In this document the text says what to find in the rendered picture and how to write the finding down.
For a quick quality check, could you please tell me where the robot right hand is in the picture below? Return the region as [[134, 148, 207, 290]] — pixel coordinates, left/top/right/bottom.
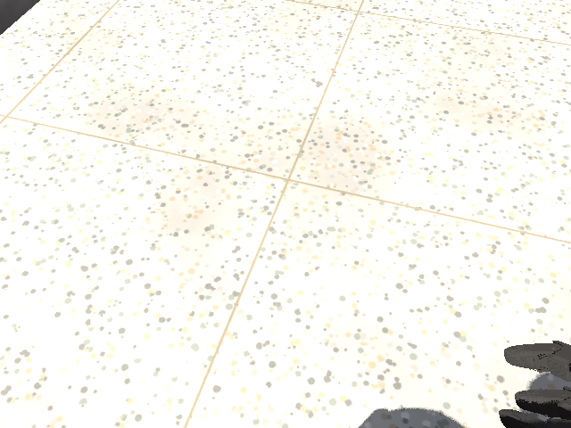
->
[[499, 341, 571, 428]]

